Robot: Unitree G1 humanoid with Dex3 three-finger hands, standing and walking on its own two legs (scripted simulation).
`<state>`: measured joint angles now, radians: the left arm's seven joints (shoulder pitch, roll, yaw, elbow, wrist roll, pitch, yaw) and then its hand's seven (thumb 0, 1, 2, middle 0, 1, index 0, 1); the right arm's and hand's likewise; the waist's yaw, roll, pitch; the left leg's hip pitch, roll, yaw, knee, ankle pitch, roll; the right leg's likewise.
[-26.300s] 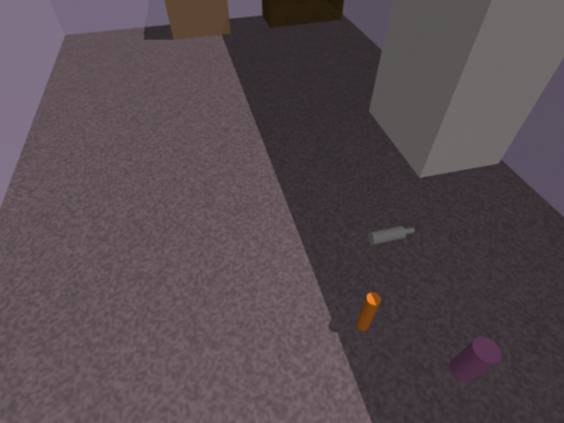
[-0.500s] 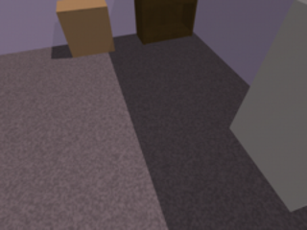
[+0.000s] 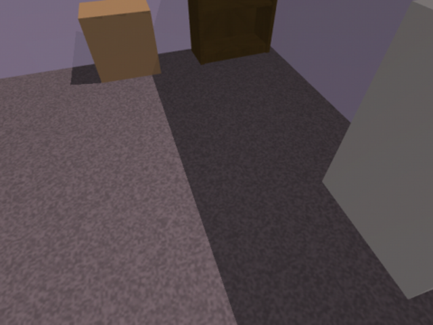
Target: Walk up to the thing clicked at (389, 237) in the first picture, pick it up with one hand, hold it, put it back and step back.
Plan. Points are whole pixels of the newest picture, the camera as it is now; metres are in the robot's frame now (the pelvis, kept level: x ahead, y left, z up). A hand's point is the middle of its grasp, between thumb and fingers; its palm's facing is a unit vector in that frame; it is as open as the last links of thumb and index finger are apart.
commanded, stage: stand
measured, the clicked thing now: out of the picture -0.06 -0.61 -0.75
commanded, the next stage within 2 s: walk up in 0.26 s
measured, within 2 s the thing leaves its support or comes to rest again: neither
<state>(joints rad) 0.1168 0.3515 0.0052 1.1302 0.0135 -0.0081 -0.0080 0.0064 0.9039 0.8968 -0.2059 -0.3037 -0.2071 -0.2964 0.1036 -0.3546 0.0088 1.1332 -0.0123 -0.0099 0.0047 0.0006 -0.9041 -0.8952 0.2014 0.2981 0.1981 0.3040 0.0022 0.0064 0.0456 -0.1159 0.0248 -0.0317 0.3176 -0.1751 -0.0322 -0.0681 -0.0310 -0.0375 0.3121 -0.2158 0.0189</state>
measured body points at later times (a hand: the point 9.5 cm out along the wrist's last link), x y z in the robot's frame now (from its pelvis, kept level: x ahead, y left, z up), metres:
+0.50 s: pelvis +0.03 +0.03 -0.01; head +0.04 +0.04 +0.44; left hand +0.05 +0.36 -0.14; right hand +0.12 -0.30 -0.12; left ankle +0.08 +0.16 -0.74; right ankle -0.03 -0.13 -0.75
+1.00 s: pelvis +0.25 +0.00 -0.03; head +0.26 -0.03 +0.42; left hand +0.38 +0.32 -0.11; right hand +0.27 -0.32 -0.17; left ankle +0.12 +0.15 -0.68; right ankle +0.34 -0.12 -0.75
